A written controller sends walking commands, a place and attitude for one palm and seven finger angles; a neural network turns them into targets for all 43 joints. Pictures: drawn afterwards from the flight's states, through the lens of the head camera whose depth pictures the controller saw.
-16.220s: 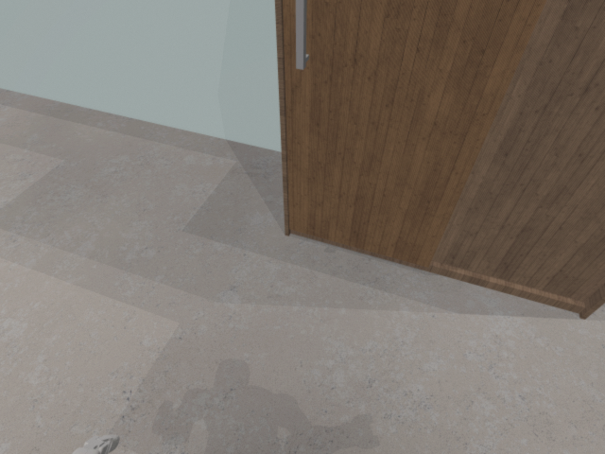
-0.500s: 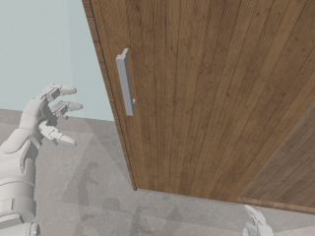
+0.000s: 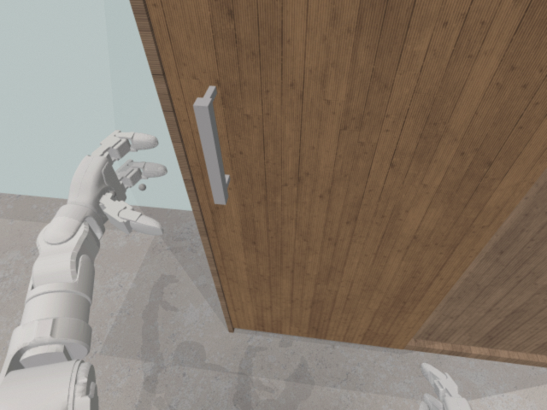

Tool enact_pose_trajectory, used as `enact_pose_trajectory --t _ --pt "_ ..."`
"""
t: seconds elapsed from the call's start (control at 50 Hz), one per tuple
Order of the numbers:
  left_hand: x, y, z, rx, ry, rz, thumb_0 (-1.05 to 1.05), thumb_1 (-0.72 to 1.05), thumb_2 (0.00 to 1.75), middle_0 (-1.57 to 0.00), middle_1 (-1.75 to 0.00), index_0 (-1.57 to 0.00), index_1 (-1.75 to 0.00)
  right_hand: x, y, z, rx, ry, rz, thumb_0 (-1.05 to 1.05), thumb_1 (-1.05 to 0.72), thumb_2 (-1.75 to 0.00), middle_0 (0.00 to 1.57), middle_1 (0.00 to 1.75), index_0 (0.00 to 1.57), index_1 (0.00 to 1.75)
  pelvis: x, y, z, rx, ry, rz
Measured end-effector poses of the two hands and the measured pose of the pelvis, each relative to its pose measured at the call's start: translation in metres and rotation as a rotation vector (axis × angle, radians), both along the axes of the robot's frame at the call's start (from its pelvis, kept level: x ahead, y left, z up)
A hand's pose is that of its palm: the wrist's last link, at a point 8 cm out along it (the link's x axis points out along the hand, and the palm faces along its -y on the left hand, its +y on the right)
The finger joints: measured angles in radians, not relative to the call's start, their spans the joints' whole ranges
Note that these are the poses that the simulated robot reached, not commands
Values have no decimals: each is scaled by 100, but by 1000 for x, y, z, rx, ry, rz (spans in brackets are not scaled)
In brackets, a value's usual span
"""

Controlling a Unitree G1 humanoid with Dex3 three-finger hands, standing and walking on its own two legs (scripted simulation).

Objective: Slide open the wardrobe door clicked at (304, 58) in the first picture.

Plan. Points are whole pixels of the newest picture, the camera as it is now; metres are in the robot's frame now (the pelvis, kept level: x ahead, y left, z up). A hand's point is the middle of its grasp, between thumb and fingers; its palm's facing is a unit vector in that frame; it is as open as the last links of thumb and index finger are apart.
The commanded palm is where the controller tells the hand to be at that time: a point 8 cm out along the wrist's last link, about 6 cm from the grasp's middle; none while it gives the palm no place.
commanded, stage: move the hooked fingers beside the handle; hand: left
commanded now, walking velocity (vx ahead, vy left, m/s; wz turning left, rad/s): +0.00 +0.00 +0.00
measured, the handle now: (216, 149) +0.49 +0.12 +0.13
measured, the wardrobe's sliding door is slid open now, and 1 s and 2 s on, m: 0.00 0.00 0.00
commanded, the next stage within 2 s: feel for the door with the fingertips in 1.38 s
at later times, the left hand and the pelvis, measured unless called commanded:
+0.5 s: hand (171, 167) +0.43 +0.18 +0.14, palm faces -0.06 -1.00 -0.01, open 14.0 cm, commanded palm +0.41 +0.23 +0.14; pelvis +0.00 +0.00 +0.00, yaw +0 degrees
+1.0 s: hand (168, 175) +0.42 +0.18 +0.14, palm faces -0.06 -1.00 -0.01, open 14.0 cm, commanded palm +0.40 +0.23 +0.14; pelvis +0.00 +0.00 +0.00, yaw +0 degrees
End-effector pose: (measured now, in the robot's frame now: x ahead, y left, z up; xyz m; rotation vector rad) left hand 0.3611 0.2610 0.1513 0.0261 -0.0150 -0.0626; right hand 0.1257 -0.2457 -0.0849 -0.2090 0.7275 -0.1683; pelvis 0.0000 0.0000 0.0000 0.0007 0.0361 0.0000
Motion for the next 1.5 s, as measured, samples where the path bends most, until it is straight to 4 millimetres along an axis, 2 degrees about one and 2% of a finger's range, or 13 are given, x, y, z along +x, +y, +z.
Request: enact_pose_trajectory --t 0.18,0.34,0.5,0.68,0.8,0.94,1.06,1.14,1.26,1.4,1.5 --pt "18 -8 -6 -7 28 3 -1 -50 30 -30 -120 -30 -120 -12 -5 -6 -11 61 -13 1 -90 -90 20 30 20 30 -1 0 -1 -1 16 6" --pt "36 -18 -1 -12 9 -8 -1 -50 30 -30 -120 -30 -120 -31 -10 -12 -12 121 -48 1 -90 -90 20 30 20 30 0 0 -2 0 32 -2" --pt "55 -26 -10 -14 42 -1 -1 -50 30 -30 -120 -30 -120 -53 -14 -18 -14 190 -76 1 -90 -90 20 30 20 30 -2 0 -4 -1 53 -6" --pt "65 -25 -8 -22 15 2 -1 -50 30 -30 -120 -30 -120 -74 -16 -20 -7 239 -118 1 -90 -90 20 30 20 30 1 0 -4 0 70 -26" --pt "54 -19 -10 -13 2 0 -1 -50 30 -30 -120 -29 -120 -71 -16 -19 0 233 -122 1 -90 -90 20 30 20 30 4 2 -3 -2 64 -29" --pt "39 -22 -13 -19 8 0 -1 -50 30 -30 -120 -30 -120 -47 -11 -16 -4 183 -82 1 -90 -90 20 30 20 30 2 3 -2 -5 45 -13" --pt "43 -27 -10 -9 15 5 -1 -50 30 -30 -120 -30 -120 -26 -4 -11 -6 122 -47 1 -90 -90 20 30 20 30 -2 4 -3 -5 39 -2" --pt "49 -31 -6 -22 9 -1 -1 -50 30 -30 -120 -30 -120 -21 0 -11 0 108 -32 1 -90 -90 20 30 20 30 -2 4 -3 -3 44 -1" --pt "59 -29 -11 -12 32 6 -1 -50 30 -31 -120 -30 -120 -31 -1 -14 5 135 -45 1 -90 -90 20 30 20 30 -3 3 -5 -2 62 -7" --pt "57 -33 -12 -16 6 -7 -1 -50 30 -30 -120 -30 -120 -55 -7 -21 7 212 -82 1 -90 -90 20 30 20 30 2 3 -4 -2 66 -15" --pt "54 -37 -14 -7 14 -5 -1 -50 30 -30 -120 -30 -120 -63 -10 -23 9 235 -99 1 -90 -90 20 30 20 30 3 3 -3 -3 57 -16"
